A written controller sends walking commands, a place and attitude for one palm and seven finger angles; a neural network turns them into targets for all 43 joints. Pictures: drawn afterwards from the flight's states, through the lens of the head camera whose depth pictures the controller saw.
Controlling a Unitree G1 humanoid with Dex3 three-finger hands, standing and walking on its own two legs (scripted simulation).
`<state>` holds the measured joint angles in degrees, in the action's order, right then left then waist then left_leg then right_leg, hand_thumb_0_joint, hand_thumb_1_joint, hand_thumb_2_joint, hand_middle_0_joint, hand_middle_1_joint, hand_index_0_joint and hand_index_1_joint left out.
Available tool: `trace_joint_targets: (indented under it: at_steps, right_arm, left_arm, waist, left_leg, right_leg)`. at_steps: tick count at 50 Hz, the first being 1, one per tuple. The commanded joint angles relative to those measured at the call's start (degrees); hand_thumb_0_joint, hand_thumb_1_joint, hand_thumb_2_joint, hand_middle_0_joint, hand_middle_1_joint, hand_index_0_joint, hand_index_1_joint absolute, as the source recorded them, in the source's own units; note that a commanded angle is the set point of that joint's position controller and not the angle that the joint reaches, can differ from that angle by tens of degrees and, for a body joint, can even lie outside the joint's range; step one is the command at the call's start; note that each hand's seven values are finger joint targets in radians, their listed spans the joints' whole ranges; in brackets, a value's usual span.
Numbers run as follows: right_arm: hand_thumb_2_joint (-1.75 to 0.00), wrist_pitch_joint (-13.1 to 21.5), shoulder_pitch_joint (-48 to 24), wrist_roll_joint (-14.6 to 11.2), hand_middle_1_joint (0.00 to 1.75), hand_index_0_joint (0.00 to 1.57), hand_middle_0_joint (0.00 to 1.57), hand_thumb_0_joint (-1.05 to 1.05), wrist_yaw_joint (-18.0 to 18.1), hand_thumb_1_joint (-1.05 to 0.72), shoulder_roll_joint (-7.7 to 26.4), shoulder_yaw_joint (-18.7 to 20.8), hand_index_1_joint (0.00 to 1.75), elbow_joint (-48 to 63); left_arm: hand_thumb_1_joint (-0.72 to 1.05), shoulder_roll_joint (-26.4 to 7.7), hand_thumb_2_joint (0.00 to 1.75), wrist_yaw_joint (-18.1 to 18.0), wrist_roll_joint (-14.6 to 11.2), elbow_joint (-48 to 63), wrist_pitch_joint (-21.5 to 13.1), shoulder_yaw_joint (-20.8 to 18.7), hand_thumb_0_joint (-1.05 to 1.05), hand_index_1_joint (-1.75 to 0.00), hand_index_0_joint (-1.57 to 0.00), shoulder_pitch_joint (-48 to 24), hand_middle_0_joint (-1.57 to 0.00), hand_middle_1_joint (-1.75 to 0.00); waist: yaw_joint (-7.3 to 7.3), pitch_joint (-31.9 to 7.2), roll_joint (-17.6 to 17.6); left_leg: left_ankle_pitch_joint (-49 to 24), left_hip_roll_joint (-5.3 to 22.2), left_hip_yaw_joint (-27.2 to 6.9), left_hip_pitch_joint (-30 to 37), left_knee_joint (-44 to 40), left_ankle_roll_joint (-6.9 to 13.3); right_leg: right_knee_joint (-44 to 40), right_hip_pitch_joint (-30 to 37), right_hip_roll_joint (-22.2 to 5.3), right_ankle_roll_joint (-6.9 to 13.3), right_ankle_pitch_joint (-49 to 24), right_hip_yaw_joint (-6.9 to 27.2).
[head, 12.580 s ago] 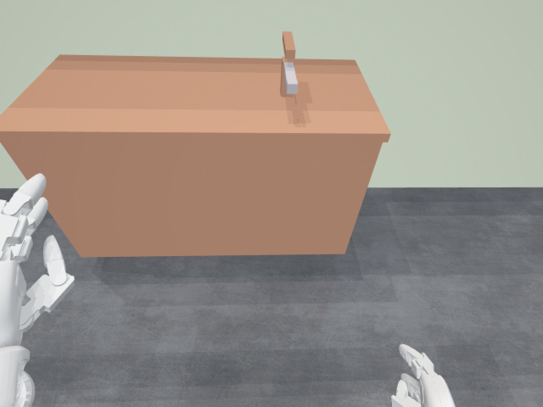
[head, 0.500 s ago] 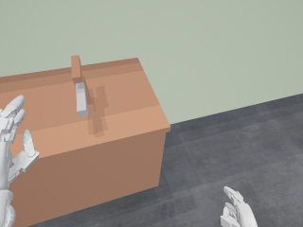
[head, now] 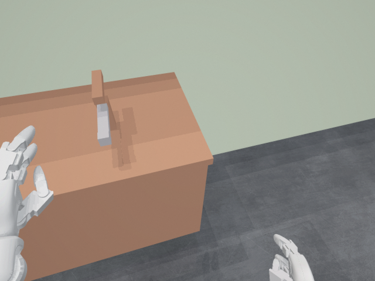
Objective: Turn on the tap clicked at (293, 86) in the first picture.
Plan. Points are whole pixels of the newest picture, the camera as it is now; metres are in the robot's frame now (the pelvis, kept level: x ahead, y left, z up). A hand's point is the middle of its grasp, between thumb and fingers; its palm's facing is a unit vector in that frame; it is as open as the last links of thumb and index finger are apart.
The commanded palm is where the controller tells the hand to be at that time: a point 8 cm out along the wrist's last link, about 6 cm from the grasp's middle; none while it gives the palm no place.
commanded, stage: look again from close up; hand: left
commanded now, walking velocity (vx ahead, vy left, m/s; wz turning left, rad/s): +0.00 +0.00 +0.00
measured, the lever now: (104, 138) +0.43 +0.25 +0.04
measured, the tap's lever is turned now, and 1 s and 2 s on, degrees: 0 0 0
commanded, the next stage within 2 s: shuffle to correct the standing spot in 0.02 s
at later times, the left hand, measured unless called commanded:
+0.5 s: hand (78, 178) +0.25 +0.21 +0.14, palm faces +0.41 -0.84 -0.36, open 7.4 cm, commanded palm +0.19 +0.25 +0.17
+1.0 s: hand (117, 148) +0.31 +0.16 +0.15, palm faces +0.41 -0.79 -0.44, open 7.4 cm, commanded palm +0.27 +0.19 +0.17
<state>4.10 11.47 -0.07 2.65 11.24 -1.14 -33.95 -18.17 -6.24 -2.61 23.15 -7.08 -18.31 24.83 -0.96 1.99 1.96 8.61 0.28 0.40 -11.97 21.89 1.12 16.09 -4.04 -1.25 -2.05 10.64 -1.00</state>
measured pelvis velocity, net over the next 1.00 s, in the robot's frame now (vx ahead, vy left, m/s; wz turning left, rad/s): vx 0.12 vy -0.09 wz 0.02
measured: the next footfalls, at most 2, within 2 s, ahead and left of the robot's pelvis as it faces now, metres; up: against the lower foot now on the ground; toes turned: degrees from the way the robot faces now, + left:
right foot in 0.78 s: +0.09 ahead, -0.15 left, +0.00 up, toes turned -2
left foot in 1.10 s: +0.20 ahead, +0.00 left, +0.00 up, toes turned +1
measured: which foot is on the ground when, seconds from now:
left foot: down 0.00-0.82, up 0.84-1.00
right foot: down 0.00-0.70, up 0.72-0.76, down 0.78-1.00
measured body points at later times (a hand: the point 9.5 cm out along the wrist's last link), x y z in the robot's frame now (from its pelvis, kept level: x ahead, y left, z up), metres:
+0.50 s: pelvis +0.03 -0.03 -0.01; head +0.04 -0.04 +0.44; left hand +0.22 +0.25 +0.16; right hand +0.20 -0.25 -0.10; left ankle +0.04 +0.10 -0.75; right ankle -0.02 -0.14 -0.75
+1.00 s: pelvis +0.12 -0.09 -0.01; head +0.14 -0.10 +0.44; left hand +0.28 +0.20 +0.18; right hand +0.28 -0.31 -0.11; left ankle +0.13 +0.02 -0.69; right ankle +0.05 -0.14 -0.75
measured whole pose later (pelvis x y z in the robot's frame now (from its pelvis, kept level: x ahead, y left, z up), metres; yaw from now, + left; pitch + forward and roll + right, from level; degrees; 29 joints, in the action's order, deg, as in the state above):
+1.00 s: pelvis +0.12 -0.09 -0.01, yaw +1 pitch -1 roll +0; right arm 1.7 11.0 -0.8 1.2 12.5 -0.5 -35.0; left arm -20.2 -7.7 -3.7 28.5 -10.1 -21.2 30.5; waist -1.1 4.2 1.6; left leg 20.7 1.8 3.9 -27.8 57.6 -0.3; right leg 25.0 -4.3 4.3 5.9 19.7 -3.8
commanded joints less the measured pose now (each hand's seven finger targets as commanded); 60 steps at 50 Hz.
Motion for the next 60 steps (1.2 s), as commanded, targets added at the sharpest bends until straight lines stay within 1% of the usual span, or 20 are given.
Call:
trace_joint_targets:
  at_steps: [1,7,17,27,30,32,34,36,38,39,40,41,42,46,53,54,55,56,57,60]
  right_arm:
    - [-0.90,3.06,-7.28,0.07,0.30,0.20,0.20,0.00,0.91,-0.90,6.94,3.03,0.30,9.34]
    - [-0.90,2.87,-6.71,-0.03,0.30,0.20,0.20,0.00,0.91,-0.90,6.76,3.15,0.30,9.13]
    - [-0.90,2.87,-7.67,-0.64,0.30,0.20,0.20,0.00,1.44,-0.90,6.48,2.86,0.30,8.70]
    - [-0.90,2.06,-7.54,-1.05,0.30,0.20,0.20,0.00,0.43,-0.90,5.57,2.90,0.30,7.55]
    - [-0.90,0.86,-7.80,-1.18,0.30,0.20,0.20,0.00,0.19,-0.90,5.72,2.97,0.30,7.63]
    - [-0.90,-0.02,-7.23,-1.23,0.30,0.20,0.20,0.00,0.36,-0.90,6.91,3.42,0.30,8.38]
    - [-0.90,-0.53,-6.47,-0.04,0.30,0.20,0.20,0.00,0.30,-0.90,6.89,3.36,0.30,9.03]
    - [-0.90,-0.26,-6.75,0.21,0.30,0.20,0.20,0.00,0.21,-0.90,6.73,3.28,0.30,9.59]
    - [-0.90,-0.23,-7.24,-0.37,0.30,0.20,0.20,0.00,0.06,-0.90,6.59,3.02,0.30,10.17]
    - [-0.90,-0.11,-6.96,-0.84,0.30,0.20,0.20,0.00,-0.21,-0.90,6.40,3.04,0.30,10.30]
    - [-0.90,0.13,-6.77,-1.32,0.30,0.20,0.20,0.00,-0.53,-0.90,5.49,3.43,0.30,10.35]
    - [-0.90,1.08,-7.38,-1.63,0.30,0.20,0.20,0.00,-0.91,-0.90,5.44,3.24,0.30,10.54]
    - [-0.90,1.01,-5.88,-1.82,0.30,0.20,0.20,0.00,-1.20,-0.90,6.85,4.44,0.30,10.11]
    - [-0.90,-0.20,-8.46,-0.47,0.30,0.20,0.20,0.00,-1.18,-0.90,5.73,2.23,0.30,8.10]
    - [-0.90,2.72,-8.61,-0.93,0.30,0.20,0.20,0.00,-0.29,-0.90,6.52,3.50,0.30,7.22]
    - [-0.90,2.44,-8.01,-1.24,0.30,0.20,0.20,0.00,-0.29,-0.90,7.28,4.12,0.30,7.65]
    - [-0.90,1.97,-7.28,-1.42,0.30,0.20,0.20,0.00,-0.38,-0.90,8.39,4.57,0.30,8.71]
    - [-0.90,1.48,-6.80,-1.00,0.30,0.20,0.20,0.00,-0.82,-0.90,8.48,4.69,0.30,8.98]
    - [-0.90,1.43,-6.68,-0.52,0.30,0.20,0.20,0.00,-1.31,-0.90,7.82,4.53,0.30,9.35]
    - [-0.90,2.38,-9.87,0.39,0.30,0.20,0.20,0.00,-0.42,-0.90,6.15,3.75,0.30,9.72]
  left_arm:
    - [0.90,-11.08,0.90,-1.46,0.12,14.30,-3.79,-6.96,0.00,-0.30,-0.20,-4.91,-0.20,-0.30]
    - [0.90,-10.75,0.90,-1.75,-0.16,14.94,-4.00,-7.32,0.00,-0.30,-0.20,-2.66,-0.20,-0.30]
    - [0.90,-9.15,0.90,-2.38,0.11,14.20,-2.63,-5.38,0.00,-0.30,-0.20,-5.68,-0.20,-0.30]
    - [0.90,-11.88,0.90,-3.11,-0.81,17.43,-1.43,-7.12,0.00,-0.30,-0.20,-4.98,-0.20,-0.30]
    - [0.90,-12.51,0.90,-3.14,-1.26,16.87,-1.62,-8.43,0.00,-0.30,-0.20,-3.57,-0.20,-0.30]
    - [0.90,-13.04,0.90,-2.68,-1.82,19.18,-1.77,-9.49,0.00,-0.30,-0.20,-2.57,-0.20,-0.30]
    - [0.90,-12.76,0.90,-1.91,-2.01,20.91,-2.51,-8.44,0.00,-0.30,-0.20,-2.78,-0.20,-0.30]
    - [0.90,-13.22,0.90,-1.86,-1.75,22.52,-2.45,-8.72,0.00,-0.30,-0.20,-3.57,-0.20,-0.30]
    - [0.90,-13.02,0.90,-2.24,-1.44,20.18,-1.80,-9.53,0.00,-0.30,-0.20,-1.25,-0.20,-0.30]
    - [0.90,-13.50,0.90,-2.49,-1.33,19.37,-1.79,-10.16,0.00,-0.30,-0.20,-0.72,-0.20,-0.30]
    - [0.90,-14.04,0.90,-2.83,-1.26,18.68,-1.79,-10.48,0.00,-0.30,-0.20,-0.29,-0.20,-0.30]
    - [0.90,-12.74,0.90,-2.99,-1.77,16.71,-2.29,-9.80,0.00,-0.30,-0.20,0.69,-0.20,-0.30]
    - [0.90,-11.17,0.90,-2.79,-2.00,16.67,-2.82,-8.65,0.00,-0.30,-0.20,3.58,-0.20,-0.30]
    - [0.90,-14.02,0.90,-3.14,-0.84,17.22,-5.95,-11.84,0.00,-0.30,-0.20,1.90,-0.20,-0.30]
    - [0.90,-10.12,0.90,-2.86,-0.96,15.12,-6.61,-6.72,0.00,-0.30,-0.20,-6.62,-0.20,-0.30]
    - [0.90,-10.29,0.90,-2.77,-1.02,15.93,-6.04,-6.71,0.00,-0.30,-0.20,-5.39,-0.20,-0.30]
    - [0.90,-10.97,0.90,-2.68,-1.02,18.42,-5.74,-7.12,0.00,-0.30,-0.20,-5.08,-0.20,-0.30]
    - [0.90,-10.90,0.90,-2.49,-1.25,18.18,-5.55,-7.18,0.00,-0.30,-0.20,-3.99,-0.20,-0.30]
    - [0.90,-11.47,0.90,-2.54,-1.40,19.83,-5.58,-8.05,0.00,-0.30,-0.20,-5.88,-0.20,-0.30]
    - [0.90,-15.93,0.90,-2.88,-1.09,24.69,-3.46,-12.17,0.00,-0.30,-0.20,-2.27,-0.20,-0.30]
  waist:
    - [0.15,-6.67,1.83]
    - [0.16,-7.86,1.06]
    - [0.82,-3.52,6.62]
    - [0.66,-8.09,-5.02]
    - [1.33,-6.90,-2.85]
    - [2.59,-8.21,6.75]
    - [3.17,-5.96,15.90]
    - [1.85,-4.45,12.21]
    - [0.31,-4.91,8.61]
    - [-0.36,-7.57,1.35]
    - [0.30,-10.45,-12.93]
    - [0.55,-10.02,-16.59]
    - [0.77,-6.42,-14.88]
    - [0.23,-2.45,0.03]
    - [1.07,-7.45,-5.06]
    - [1.57,-9.81,-2.70]
    - [2.07,-12.25,1.33]
    - [2.64,-13.94,9.11]
    - [2.22,-10.47,8.29]
    - [0.43,-6.95,3.13]
  left_leg:
    - [-1.37,-0.21,-0.82,3.50,-4.21,-1.09]
    - [-2.17,0.29,-1.51,3.86,-4.49,-1.32]
    - [26.51,6.45,-8.67,-2.28,-9.25,1.68]
    - [-2.67,1.17,3.44,-6.62,19.59,0.01]
    - [-8.51,2.00,3.43,-1.94,16.68,0.86]
    - [-21.63,6.23,-4.02,10.66,10.83,4.30]
    - [-27.92,15.37,-18.57,19.38,4.05,10.02]
    - [-27.41,17.05,-15.42,16.34,5.62,8.74]
    - [-20.22,13.37,-4.33,3.51,11.83,3.94]
    - [-15.35,8.62,1.51,-5.39,23.33,2.26]
    - [-3.12,1.36,6.57,-15.80,38.89,-0.15]
    - [20.24,-1.72,3.99,-22.96,46.05,-1.49]
    - [20.80,0.10,-0.29,-24.17,48.78,-1.55]
    - [15.45,3.49,1.69,-26.16,41.65,-1.64]
    - [-7.74,-2.48,5.52,4.88,7.86,2.16]
    - [-19.01,0.27,1.89,12.29,5.48,4.22]
    - [-33.76,8.29,-6.77,20.43,7.18,9.02]
    - [-42.73,16.45,-17.26,22.70,4.69,15.30]
    - [-41.64,20.07,-22.07,16.62,-0.17,16.90]
    - [-22.54,15.13,-10.65,1.04,-4.13,9.37]
  right_leg:
    - [-2.55,-0.91,1.36,1.50,-7.37,0.14]
    - [-1.18,0.06,1.72,1.56,-7.33,-0.25]
    - [5.91,-6.55,3.79,2.71,6.75,-1.36]
    - [7.22,1.20,-5.27,9.30,-16.53,7.96]
    - [12.37,-2.01,-4.33,7.97,-21.37,4.26]
    - [24.52,-12.72,1.53,3.79,-18.14,-2.25]
    - [34.10,-28.62,4.58,2.31,10.20,-1.62]
    - [24.26,-26.80,2.39,3.30,18.92,-0.24]
    - [7.71,-9.16,2.89,3.88,8.43,-2.57]
    - [3.41,3.46,2.10,5.21,-4.79,-0.38]
    - [3.62,11.62,-6.55,10.22,-18.00,12.80]
    - [4.74,12.43,-13.44,14.74,-29.50,21.10]
    - [3.91,9.12,-13.43,12.96,-33.11,20.04]
    - [3.81,6.52,-12.25,13.74,-32.57,11.77]
    - [13.04,0.55,-6.57,2.38,-42.82,2.07]
    - [21.20,-2.85,-4.96,-0.46,-41.73,1.35]
    - [33.28,-12.08,-2.19,-3.03,-31.45,1.06]
    - [47.27,-19.55,1.17,-2.88,0.68,3.88]
    - [54.74,-22.21,3.17,-0.88,19.91,8.17]
    - [42.41,-16.30,-1.11,1.72,17.03,5.36]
